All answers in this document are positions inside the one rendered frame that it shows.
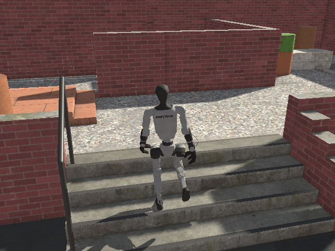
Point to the robot right forearm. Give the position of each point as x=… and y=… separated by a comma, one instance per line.
x=190, y=141

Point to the robot right shin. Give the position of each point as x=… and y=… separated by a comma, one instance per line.
x=181, y=175

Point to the robot left forearm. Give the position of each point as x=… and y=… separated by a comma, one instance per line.
x=143, y=139

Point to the right robot foot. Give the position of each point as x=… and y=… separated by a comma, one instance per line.
x=186, y=195

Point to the robot left upper arm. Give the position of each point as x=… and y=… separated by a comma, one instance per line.
x=146, y=121

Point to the robot left hand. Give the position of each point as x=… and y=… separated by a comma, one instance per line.
x=146, y=146

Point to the robot right upper arm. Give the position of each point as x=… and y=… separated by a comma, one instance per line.
x=183, y=119

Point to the robot right hand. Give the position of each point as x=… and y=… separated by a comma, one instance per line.
x=193, y=156

